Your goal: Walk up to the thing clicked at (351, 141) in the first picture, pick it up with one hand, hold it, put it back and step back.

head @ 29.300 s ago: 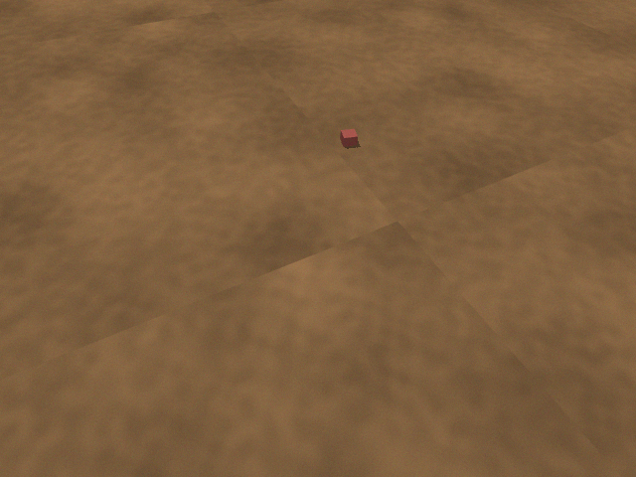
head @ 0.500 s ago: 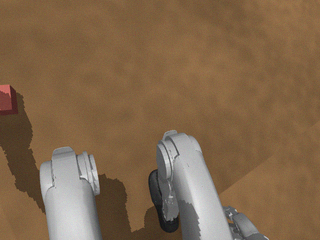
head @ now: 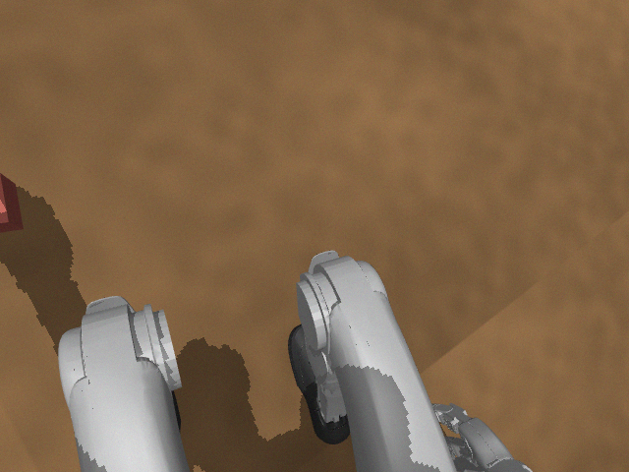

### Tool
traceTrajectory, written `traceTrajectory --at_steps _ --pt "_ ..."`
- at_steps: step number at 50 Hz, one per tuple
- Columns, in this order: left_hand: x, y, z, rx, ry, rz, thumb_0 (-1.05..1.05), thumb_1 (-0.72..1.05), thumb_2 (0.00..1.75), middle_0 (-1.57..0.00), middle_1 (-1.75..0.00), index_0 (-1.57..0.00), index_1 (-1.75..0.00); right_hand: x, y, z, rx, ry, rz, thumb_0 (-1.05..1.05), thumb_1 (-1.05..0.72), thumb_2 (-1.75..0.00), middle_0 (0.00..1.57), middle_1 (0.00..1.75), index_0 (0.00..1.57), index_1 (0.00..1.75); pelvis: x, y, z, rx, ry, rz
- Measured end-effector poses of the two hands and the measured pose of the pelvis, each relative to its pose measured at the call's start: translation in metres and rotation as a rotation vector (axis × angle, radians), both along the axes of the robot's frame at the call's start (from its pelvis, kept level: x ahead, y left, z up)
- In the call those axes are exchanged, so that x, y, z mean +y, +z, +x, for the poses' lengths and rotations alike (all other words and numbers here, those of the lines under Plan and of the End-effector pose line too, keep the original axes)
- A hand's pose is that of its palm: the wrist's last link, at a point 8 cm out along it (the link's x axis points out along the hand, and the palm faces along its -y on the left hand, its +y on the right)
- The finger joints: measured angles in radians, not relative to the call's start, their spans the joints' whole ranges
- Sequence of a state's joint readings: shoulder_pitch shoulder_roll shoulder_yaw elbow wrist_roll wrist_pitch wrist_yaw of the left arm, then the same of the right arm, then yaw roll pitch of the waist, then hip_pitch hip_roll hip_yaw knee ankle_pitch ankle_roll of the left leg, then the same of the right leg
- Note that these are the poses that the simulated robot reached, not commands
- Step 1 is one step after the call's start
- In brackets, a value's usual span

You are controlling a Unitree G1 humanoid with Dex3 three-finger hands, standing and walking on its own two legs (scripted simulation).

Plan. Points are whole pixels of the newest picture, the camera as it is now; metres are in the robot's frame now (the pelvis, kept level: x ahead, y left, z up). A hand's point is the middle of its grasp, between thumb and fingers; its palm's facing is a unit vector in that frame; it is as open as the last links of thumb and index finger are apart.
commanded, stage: close in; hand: left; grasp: from above
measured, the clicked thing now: out of the picture +0.47 +0.35 -0.30
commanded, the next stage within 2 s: rest palm in 0.22 s
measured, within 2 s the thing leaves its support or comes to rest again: neither
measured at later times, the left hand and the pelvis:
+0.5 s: hand out of the picture +0.45 +0.34 -0.22, palm faces -0.44 -0.08 -0.89, open 12.6 cm; pelvis +0.00 +0.01 -0.02, yaw -2 degrees
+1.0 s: hand out of the picture +0.45 +0.34 -0.25, palm faces -0.48 -0.11 -0.87, open 13.7 cm; pelvis +0.01 +0.01 -0.02, yaw -4 degrees
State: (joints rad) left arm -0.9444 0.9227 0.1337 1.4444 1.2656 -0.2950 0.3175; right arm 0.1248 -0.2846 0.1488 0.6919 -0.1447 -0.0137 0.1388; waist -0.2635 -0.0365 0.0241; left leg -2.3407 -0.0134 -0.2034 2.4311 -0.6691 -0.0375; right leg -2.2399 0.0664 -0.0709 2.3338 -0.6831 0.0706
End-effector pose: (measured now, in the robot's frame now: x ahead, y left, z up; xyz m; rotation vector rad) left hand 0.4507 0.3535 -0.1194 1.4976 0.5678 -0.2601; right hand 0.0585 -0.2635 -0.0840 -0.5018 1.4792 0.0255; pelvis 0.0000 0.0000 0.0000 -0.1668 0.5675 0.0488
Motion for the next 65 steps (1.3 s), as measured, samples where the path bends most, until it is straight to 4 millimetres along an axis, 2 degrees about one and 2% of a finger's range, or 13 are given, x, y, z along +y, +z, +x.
traceTrajectory --at_steps 7,17,30,39,45,56,65 --pt "0.009 -0.002 -0.002 -0.022 -0.051 -0.037 0.00 -0.20 0.73 -0.38 -0.72 -0.39 -0.70 -0.003 0.003 0.007 0.025 0.048 -0.039 0.00 -0.91 -0.89 0.20 0.30 0.20 0.30 0.001 -0.003 0.001 -0.017 0.000 -0.013" --pt "-0.008 -0.023 0.000 -0.060 -0.116 -0.087 0.00 -0.25 0.79 -0.32 -0.77 -0.34 -0.75 0.000 0.012 0.013 0.000 0.067 -0.074 0.00 -0.90 -0.89 0.20 0.30 0.20 0.30 0.006 -0.007 0.001 -0.034 -0.007 -0.034" --pt "-0.015 -0.054 0.001 -0.056 -0.081 -0.025 0.00 -0.28 0.83 -0.26 -0.82 -0.27 -0.80 0.008 0.003 -0.006 0.006 0.076 -0.052 0.00 -0.90 -0.89 0.20 0.30 0.20 0.30 0.008 -0.019 -0.001 -0.044 -0.023 -0.037" --pt "-0.018 -0.068 0.012 -0.058 -0.034 -0.027 0.00 -0.34 0.85 -0.21 -0.87 -0.22 -0.85 0.014 0.004 -0.016 0.029 0.086 -0.025 0.00 -0.90 -0.90 0.20 0.30 0.20 0.30 0.008 -0.023 0.004 -0.045 -0.034 -0.045" --pt "-0.016 -0.072 0.013 -0.049 -0.026 -0.034 0.00 -0.39 0.89 -0.18 -0.88 -0.19 -0.87 0.013 0.007 -0.008 0.024 0.110 -0.024 0.00 -0.90 -0.90 0.20 0.30 0.20 0.30 0.009 -0.021 0.007 -0.045 -0.036 -0.054" --pt "-0.007 -0.078 -0.003 -0.028 -0.025 -0.060 0.00 -0.45 0.94 -0.16 -0.89 -0.14 -0.90 0.005 0.013 0.017 -0.004 0.197 -0.047 0.00 -0.91 -0.90 0.20 0.30 0.20 0.30 0.008 -0.020 0.004 -0.071 -0.037 -0.058" --pt "-0.013 -0.082 -0.003 -0.057 -0.069 -0.069 0.00 -0.49 0.98 -0.15 -0.89 -0.12 -0.92 0.007 0.015 0.018 -0.004 0.222 -0.060 0.00 -0.91 -0.90 0.20 0.30 0.20 0.30 0.010 -0.022 0.002 -0.087 -0.041 -0.067"
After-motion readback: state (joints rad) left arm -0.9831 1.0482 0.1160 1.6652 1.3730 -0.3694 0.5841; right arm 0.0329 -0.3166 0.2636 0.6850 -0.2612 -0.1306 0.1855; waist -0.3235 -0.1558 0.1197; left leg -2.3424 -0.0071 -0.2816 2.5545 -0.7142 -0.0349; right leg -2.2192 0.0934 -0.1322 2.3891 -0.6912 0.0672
